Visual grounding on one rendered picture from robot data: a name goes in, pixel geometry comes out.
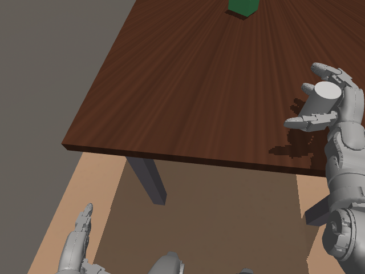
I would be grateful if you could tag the table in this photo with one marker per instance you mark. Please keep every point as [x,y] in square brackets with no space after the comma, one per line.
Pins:
[192,81]

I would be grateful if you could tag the right robot hand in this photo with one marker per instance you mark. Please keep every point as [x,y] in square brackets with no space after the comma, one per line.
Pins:
[348,108]

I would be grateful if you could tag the left robot hand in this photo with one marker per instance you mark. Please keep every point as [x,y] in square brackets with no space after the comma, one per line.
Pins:
[74,251]

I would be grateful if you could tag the right robot arm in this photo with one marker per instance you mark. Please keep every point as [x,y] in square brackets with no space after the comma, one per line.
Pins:
[344,235]

